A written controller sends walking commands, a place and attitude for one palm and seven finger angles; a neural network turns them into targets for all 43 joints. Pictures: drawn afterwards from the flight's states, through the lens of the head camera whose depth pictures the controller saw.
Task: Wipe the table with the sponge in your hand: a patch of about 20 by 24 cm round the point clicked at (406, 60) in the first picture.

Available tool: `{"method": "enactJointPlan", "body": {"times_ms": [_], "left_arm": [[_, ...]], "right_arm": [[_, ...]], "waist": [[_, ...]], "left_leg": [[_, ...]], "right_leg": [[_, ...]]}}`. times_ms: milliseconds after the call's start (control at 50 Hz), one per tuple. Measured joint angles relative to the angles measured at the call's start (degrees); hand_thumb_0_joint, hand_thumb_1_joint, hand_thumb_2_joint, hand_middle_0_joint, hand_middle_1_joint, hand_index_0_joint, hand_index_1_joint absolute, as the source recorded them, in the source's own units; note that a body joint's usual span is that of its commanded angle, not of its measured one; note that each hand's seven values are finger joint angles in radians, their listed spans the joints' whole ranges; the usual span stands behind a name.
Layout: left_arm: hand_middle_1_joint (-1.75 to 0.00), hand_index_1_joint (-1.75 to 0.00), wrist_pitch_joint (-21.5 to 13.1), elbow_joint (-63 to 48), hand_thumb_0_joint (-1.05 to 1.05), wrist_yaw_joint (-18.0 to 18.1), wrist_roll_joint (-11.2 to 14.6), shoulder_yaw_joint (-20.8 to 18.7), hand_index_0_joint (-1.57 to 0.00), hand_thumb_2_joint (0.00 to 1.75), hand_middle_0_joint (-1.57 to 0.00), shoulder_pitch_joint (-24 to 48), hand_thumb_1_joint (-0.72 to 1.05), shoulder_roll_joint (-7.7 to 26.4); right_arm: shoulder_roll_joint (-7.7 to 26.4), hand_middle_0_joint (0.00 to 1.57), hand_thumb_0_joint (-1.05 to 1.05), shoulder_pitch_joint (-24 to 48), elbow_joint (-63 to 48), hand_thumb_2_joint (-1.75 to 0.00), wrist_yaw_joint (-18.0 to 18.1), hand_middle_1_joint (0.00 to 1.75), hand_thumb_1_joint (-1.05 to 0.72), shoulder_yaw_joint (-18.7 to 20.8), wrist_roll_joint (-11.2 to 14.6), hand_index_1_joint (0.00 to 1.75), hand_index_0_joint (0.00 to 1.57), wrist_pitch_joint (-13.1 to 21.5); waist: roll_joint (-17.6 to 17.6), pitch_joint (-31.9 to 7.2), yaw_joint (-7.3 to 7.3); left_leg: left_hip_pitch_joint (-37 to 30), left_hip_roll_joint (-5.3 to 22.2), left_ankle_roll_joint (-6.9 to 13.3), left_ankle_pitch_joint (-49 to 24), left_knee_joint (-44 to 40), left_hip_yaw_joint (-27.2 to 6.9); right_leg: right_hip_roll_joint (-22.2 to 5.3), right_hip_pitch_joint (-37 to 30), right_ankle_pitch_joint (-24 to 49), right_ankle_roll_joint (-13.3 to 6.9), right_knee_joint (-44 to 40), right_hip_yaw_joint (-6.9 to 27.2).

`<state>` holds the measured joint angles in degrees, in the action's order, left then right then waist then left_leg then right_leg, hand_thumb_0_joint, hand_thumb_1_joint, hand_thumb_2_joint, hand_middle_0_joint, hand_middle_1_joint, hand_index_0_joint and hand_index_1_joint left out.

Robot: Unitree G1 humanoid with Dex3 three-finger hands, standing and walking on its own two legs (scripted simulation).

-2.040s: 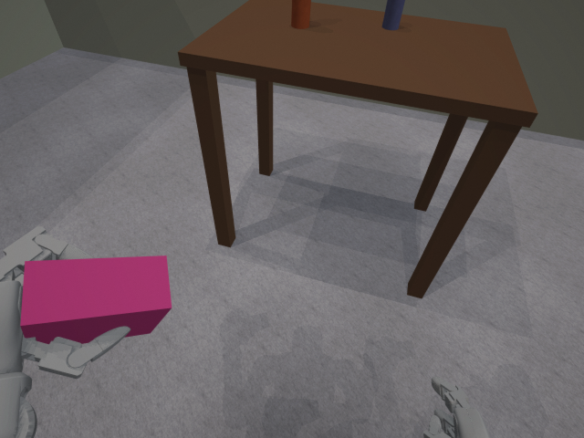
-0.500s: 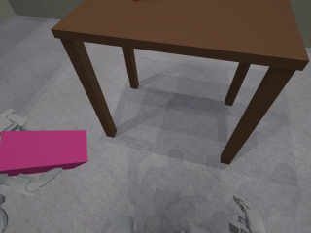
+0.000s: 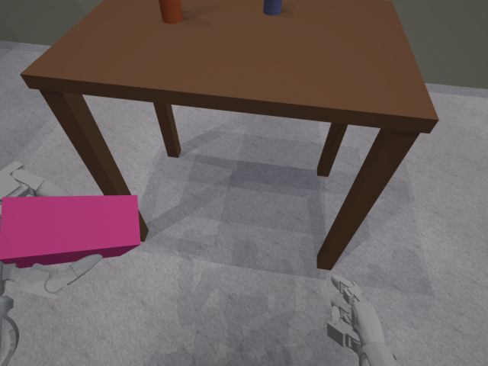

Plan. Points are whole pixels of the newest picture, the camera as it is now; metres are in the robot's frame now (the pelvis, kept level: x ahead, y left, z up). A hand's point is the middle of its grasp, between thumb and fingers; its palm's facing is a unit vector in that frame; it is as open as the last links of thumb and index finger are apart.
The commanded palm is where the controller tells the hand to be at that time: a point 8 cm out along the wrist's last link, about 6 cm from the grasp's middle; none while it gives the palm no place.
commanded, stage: turn to face it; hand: left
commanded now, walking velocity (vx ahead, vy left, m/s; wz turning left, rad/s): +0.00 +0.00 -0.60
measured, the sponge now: (92, 231) +0.23 +0.21 +0.16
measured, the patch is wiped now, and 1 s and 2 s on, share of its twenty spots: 0.00 0.00 0.00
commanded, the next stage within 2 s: take the last steps up to it in 0.88 s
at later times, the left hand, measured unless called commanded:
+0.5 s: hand (172, 238) +0.22 +0.11 +0.19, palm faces +0.16 -0.87 -0.48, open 9.8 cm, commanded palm +0.18 +0.16 +0.18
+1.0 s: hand (248, 303) +0.17 +0.02 +0.17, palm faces -0.03 -0.89 -0.46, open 9.7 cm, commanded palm +0.13 +0.10 +0.18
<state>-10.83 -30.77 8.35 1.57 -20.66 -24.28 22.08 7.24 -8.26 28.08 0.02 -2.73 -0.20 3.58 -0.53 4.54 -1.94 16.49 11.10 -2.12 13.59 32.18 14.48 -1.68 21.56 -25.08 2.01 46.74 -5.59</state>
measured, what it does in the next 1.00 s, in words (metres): walks backwards, turning right: right foot, then left foot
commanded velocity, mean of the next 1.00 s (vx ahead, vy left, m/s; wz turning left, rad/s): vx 0.01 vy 0.01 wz -0.39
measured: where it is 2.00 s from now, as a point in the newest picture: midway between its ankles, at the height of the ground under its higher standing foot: outside the picture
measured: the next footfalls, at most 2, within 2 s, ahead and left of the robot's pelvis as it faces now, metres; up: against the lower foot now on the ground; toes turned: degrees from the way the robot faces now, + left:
right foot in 0.10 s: +0.05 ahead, -0.13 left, +0.00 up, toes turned -10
left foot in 0.60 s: +0.00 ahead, +0.08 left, +0.00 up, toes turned -13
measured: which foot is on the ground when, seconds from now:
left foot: down 0.00-0.12, up 0.14-0.58, down 0.60-0.88, up 0.90-1.00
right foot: up 0.00-0.08, down 0.10-0.64, up 0.66-0.84, down 0.86-1.00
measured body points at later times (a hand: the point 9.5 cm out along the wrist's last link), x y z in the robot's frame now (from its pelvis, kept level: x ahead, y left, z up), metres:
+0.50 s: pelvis -0.05 -0.07 +0.00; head -0.02 -0.08 +0.45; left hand +0.21 +0.15 +0.21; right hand +0.04 -0.36 -0.09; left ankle -0.03 +0.09 -0.69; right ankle +0.01 -0.12 -0.73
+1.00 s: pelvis -0.14 -0.08 +0.00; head -0.11 -0.12 +0.44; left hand +0.16 +0.07 +0.19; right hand -0.08 -0.35 -0.12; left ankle -0.09 +0.07 -0.68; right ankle -0.12 -0.17 -0.73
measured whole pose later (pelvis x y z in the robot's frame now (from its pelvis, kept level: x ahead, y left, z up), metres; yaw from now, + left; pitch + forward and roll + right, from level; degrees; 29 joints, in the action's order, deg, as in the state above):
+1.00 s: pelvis -0.14 -0.08 +0.00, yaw -25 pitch -1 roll +1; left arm -11.9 -28.5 8.0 1.3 -19.4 -25.4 20.0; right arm 10.6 -10.1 34.9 1.4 -1.0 0.4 2.3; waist -1.6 5.7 0.6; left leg 23.1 4.0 -3.5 26.4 56.1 1.4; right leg 2.1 20.3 -13.1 -4.5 33.8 -2.1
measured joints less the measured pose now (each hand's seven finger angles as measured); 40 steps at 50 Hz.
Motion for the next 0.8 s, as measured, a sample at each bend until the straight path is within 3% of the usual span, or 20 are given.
{"method": "enactJointPlan", "body": {"times_ms": [80, 100, 140, 200, 240, 280, 420, 600, 660, 700, 740, 800], "left_arm": [[-1.33, -1.33, -0.22, -0.53, -0.01, -0.51, 0.43, -0.69, -0.79, 0.98, -0.79, -1.29, -0.46, 1.12], [-1.33, -1.33, -0.15, -0.30, -0.01, -0.56, 0.40, -0.91, -0.79, 0.98, -0.79, -1.17, -0.46, 1.44], [-1.33, -1.33, -0.15, 0.73, -0.01, -0.65, 0.08, -0.46, -0.79, 0.98, -0.79, -0.28, -0.46, 0.69], [-1.33, -1.33, 0.63, 0.46, -0.01, -0.22, 0.61, -0.57, -0.79, 0.98, -0.79, -1.64, -0.46, -0.73], [-1.33, -1.33, 0.81, -0.45, -0.01, 0.14, 0.80, -0.84, -0.79, 0.98, -0.79, -3.74, -0.46, -1.11], [-1.33, -1.33, 0.46, -1.10, -0.01, 0.28, 0.90, -1.11, -0.79, 0.98, -0.79, -5.56, -0.46, -0.71], [-1.33, -1.33, -0.66, -0.92, -0.01, 0.35, 1.29, -2.23, -0.79, 0.98, -0.79, -6.40, -0.46, 2.05], [-1.33, -1.33, -0.47, -0.20, -0.01, -0.02, 0.71, 0.27, -0.79, 0.98, -0.79, -3.39, -0.46, 0.08], [-1.33, -1.33, -0.81, 0.64, -0.01, -0.57, 0.31, 0.31, -0.79, 0.98, -0.79, -1.86, -0.46, 0.11], [-1.33, -1.33, -0.96, 1.71, -0.01, -0.78, -0.16, -0.29, -0.79, 0.98, -0.79, -1.69, -0.46, 0.46], [-1.33, -1.33, -1.11, 3.07, -0.01, -0.82, -0.37, -0.46, -0.79, 0.98, -0.79, -1.80, -0.46, 0.04], [-1.33, -1.33, -0.52, 4.22, -0.01, -0.32, -0.48, 0.06, -0.79, 0.98, -0.79, -1.79, -0.46, -1.44]], "right_arm": [[0.37, 0.21, 0.01, -1.84, -0.03, -0.90, -0.55, 0.30, -0.90, 0.11, 0.39, 0.30, 0.20, 0.57], [0.73, 0.21, 0.01, -2.36, 0.09, -0.90, -0.54, 0.30, -0.90, 0.32, 0.55, 0.30, 0.20, 0.58], [2.46, 0.21, 0.01, -2.69, 1.18, -0.90, -0.28, 0.30, -0.90, 1.14, 0.90, 0.30, 0.20, 0.02], [4.88, 0.21, 0.01, -1.45, 3.99, -0.90, 0.51, 0.30, -0.90, 2.35, 1.06, 0.30, 0.20, -2.25], [6.23, 0.21, 0.01, -0.86, 4.79, -0.90, 0.93, 0.30, -0.91, 3.09, 0.96, 0.30, 0.20, -3.62], [7.10, 0.20, 0.01, -0.78, 5.10, -0.90, 1.36, 0.30, -0.91, 3.90, 0.87, 0.30, 0.20, -4.57], [8.27, 0.20, 0.01, -2.18, 4.32, -0.90, 1.82, 0.29, -0.91, 5.38, 0.83, 0.30, 0.19, -5.80], [7.15, 0.20, 0.01, -3.71, 1.83, -0.90, 1.48, 0.29, -0.91, 3.68, 0.81, 0.30, 0.19, -5.84], [5.57, 0.20, 0.01, -3.63, 1.40, -0.90, 1.83, 0.30, -0.91, 3.10, 0.72, 0.30, 0.20, -5.21], [4.04, 0.20, 0.01, -4.27, 1.36, -0.90, 2.02, 0.30, -0.91, 2.77, 0.63, 0.30, 0.20, -4.02], [2.86, 0.20, 0.01, -5.13, 1.77, -0.90, 1.83, 0.30, -0.91, 2.38, 0.76, 0.30, 0.20, -2.66], [1.94, 0.20, 0.01, -5.82, 2.92, -0.90, 1.32, 0.30, -0.91, 1.34, 0.95, 0.30, 0.20, -0.64]], "waist": [[-1.44, 1.54, -0.29], [-1.70, 1.97, -0.26], [-3.62, 3.28, 0.54], [-2.37, 3.94, 1.11], [-1.71, 4.23, 2.16], [-1.20, 3.91, 3.01], [0.84, -0.11, 3.26], [2.72, -4.83, 1.89], [3.33, -3.97, 1.11], [2.86, -3.98, 0.76], [1.51, -4.10, 0.38], [-0.70, -3.48, -0.65]], "left_leg": [[0.40, 2.96, -1.99, 0.66, 2.15, 1.47], [0.81, 3.66, -2.58, 1.20, 3.58, 1.55], [2.70, 4.81, -2.96, 5.52, 8.42, -0.82], [8.52, -1.32, -3.05, 14.61, 25.03, -8.06], [11.06, -4.51, -3.39, 14.14, 32.99, -10.38], [12.25, -6.34, -3.66, 12.48, 35.87, -11.17], [9.13, -8.55, -2.82, 10.70, 24.31, -11.88], [-2.88, -9.38, 0.72, 10.33, -1.63, -11.71], [-3.67, -8.67, 0.64, 1.72, -4.04, -10.41], [-3.76, -7.70, 0.20, 1.96, -3.29, -9.79], [-3.83, -6.34, -0.41, 2.47, -2.84, -9.63], [-3.64, -3.84, -1.78, 2.92, -1.54, -8.79]], "right_leg": [[-0.37, -2.44, 3.68, 0.60, -7.87, -1.11], [-0.20, -3.37, 6.50, -0.04, -10.07, -1.42], [1.30, -3.15, 7.68, -3.70, -9.15, -2.28], [1.45, -1.10, 7.32, -6.23, -8.18, 0.10], [2.02, -1.21, 8.86, -6.56, -9.95, 1.45], [2.88, -1.58, 10.69, -6.96, -12.27, 2.49], [5.83, -1.14, 15.73, -8.20, -17.67, 6.09], [8.59, 1.18, 20.65, -7.83, -20.67, 9.17], [9.03, 3.43, 13.58, -4.35, -14.90, 9.49], [8.39, 6.24, 6.46, -1.98, -2.67, 7.96], [6.62, 6.54, 2.97, -0.73, 4.11, 6.02], [3.59, 2.20, 1.28, 0.31, -0.59, 3.66]]}}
